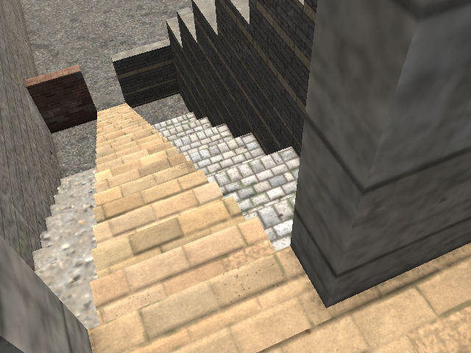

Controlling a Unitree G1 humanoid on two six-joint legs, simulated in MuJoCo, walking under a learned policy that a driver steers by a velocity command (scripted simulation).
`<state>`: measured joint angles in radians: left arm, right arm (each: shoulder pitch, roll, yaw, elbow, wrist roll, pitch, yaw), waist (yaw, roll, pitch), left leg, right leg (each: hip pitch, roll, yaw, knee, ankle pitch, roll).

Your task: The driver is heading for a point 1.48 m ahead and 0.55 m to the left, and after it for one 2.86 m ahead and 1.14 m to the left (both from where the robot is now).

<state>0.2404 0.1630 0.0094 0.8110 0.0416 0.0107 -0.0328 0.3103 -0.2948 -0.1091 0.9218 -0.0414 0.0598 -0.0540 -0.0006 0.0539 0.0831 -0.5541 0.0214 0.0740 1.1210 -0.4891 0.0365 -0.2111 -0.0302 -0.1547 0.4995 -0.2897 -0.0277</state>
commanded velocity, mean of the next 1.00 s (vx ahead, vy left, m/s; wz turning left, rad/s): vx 0.07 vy -0.03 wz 0.77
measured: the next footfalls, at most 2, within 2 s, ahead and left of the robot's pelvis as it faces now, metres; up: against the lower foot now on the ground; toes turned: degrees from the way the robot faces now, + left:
left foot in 0.20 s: +0.12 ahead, -0.01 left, +0.00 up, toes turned +17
right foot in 0.56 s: +0.27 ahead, -0.23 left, +0.00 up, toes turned +36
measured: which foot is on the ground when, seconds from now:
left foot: up 0.00-0.18, down 0.20-0.56, up 0.58-0.96, down 0.98-1.00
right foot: down 0.00-0.20, up 0.22-0.54, down 0.56-0.98, up 1.00-1.00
